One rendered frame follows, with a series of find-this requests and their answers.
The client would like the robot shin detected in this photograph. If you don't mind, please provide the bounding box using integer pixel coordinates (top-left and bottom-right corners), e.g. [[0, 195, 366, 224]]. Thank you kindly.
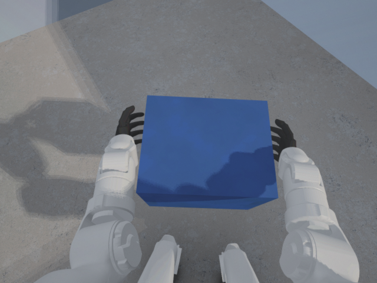
[[225, 243, 246, 254], [154, 235, 177, 248]]

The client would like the left robot shin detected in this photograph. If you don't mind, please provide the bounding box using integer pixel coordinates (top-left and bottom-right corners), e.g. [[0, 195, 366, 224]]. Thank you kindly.
[[154, 235, 177, 248]]

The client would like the robot left upper arm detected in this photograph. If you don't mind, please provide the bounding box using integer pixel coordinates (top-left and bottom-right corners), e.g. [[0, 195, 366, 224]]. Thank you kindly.
[[34, 219, 142, 283]]

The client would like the carton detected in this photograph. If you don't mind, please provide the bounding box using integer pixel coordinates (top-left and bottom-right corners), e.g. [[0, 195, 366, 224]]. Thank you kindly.
[[136, 96, 279, 210]]

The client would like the robot right hand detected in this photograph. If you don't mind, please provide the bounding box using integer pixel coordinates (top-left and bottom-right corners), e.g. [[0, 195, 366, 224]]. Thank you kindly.
[[270, 119, 296, 162]]

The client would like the right robot forearm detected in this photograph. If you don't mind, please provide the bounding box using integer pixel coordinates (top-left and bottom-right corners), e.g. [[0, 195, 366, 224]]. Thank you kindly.
[[278, 147, 359, 280]]

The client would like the right robot shin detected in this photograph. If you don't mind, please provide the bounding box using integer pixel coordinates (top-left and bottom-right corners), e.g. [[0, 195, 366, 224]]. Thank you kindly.
[[225, 243, 246, 254]]

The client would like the left robot forearm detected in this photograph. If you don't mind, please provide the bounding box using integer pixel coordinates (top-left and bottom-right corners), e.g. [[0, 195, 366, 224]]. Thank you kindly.
[[70, 134, 138, 266]]

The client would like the robot left hand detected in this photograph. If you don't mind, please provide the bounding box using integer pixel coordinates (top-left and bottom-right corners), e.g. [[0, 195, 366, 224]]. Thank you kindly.
[[115, 106, 144, 145]]

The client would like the robot right upper arm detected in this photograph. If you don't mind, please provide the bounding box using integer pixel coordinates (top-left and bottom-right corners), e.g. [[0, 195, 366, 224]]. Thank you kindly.
[[279, 228, 360, 283]]

